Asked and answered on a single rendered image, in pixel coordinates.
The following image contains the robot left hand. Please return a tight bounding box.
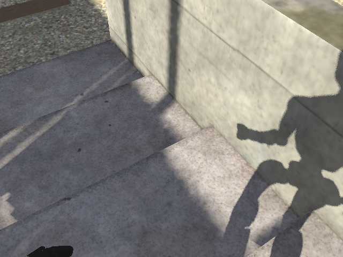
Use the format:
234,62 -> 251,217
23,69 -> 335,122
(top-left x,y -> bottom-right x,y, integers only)
27,246 -> 73,257

